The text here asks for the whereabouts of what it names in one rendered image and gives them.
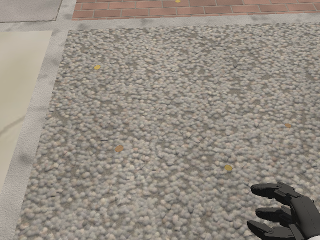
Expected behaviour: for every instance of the right robot hand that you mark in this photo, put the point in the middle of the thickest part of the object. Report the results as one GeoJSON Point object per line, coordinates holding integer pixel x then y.
{"type": "Point", "coordinates": [300, 222]}

